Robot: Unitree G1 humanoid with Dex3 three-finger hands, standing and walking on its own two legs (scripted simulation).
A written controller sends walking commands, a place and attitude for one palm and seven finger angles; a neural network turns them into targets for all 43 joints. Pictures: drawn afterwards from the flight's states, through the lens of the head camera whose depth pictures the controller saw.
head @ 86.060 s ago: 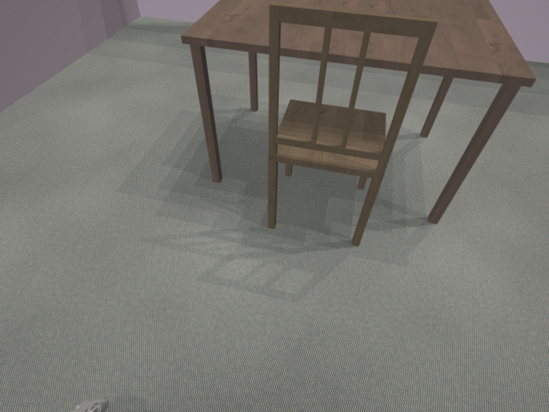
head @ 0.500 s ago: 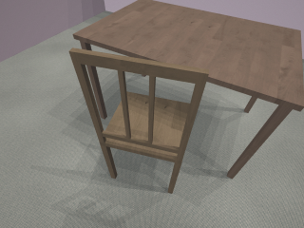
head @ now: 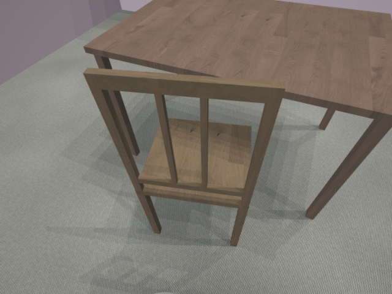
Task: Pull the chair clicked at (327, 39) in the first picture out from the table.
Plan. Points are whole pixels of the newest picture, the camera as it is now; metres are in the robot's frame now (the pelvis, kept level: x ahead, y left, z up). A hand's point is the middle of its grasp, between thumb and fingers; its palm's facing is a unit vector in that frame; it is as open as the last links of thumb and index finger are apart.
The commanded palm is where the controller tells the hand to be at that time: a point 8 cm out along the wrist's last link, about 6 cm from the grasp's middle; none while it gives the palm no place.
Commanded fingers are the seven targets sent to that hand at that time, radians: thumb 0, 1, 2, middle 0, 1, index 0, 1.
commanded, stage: shuffle to correct the standing spot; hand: left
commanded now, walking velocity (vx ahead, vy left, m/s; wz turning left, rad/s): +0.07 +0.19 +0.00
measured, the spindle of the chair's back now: (168, 146) +0.49 +0.14 -0.04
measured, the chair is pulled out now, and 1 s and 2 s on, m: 0.12 0.12 0.12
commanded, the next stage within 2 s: come to a stop and stand still in 0.32 s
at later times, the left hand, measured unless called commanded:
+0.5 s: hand out of the picture +0.08 +0.30 -0.15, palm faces +0.07 -0.96 -0.28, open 7.4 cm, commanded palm none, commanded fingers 0.00 0.90 0.90 -0.20 -0.30 -0.20 -0.30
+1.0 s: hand out of the picture +0.05 +0.31 -0.16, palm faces +0.01 -0.98 -0.21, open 7.4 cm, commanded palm none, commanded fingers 0.00 0.90 0.90 -0.20 -0.30 -0.20 -0.30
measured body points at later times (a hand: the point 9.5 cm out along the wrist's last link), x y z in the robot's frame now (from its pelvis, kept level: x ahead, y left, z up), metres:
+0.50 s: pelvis +0.04 +0.10 +0.01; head +0.06 +0.08 +0.45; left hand +0.08 +0.35 -0.13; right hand +0.08 -0.13 -0.16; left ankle +0.05 +0.22 -0.67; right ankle +0.03 +0.00 -0.73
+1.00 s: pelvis +0.04 +0.13 +0.01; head +0.05 +0.12 +0.46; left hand +0.05 +0.36 -0.14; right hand +0.07 -0.11 -0.15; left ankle +0.09 +0.27 -0.72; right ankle +0.03 +0.05 -0.73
